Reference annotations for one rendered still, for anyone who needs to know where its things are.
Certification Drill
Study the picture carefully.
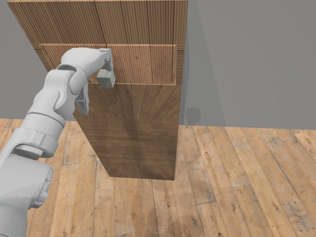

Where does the cabinet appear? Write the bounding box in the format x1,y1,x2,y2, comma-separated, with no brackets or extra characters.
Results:
7,0,188,181

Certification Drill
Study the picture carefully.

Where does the left robot forearm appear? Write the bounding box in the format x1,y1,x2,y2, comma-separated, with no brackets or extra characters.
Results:
0,62,87,170

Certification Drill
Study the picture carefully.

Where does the left robot upper arm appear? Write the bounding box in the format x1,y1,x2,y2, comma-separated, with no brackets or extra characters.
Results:
0,154,54,237

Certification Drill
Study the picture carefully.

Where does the drawer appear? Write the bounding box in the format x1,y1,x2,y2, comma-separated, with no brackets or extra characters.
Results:
40,43,176,84

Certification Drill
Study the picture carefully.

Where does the robot left hand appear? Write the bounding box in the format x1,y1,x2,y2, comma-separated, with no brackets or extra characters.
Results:
61,47,113,116

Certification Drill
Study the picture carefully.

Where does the handle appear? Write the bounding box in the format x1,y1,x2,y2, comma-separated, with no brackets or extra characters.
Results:
97,66,116,88

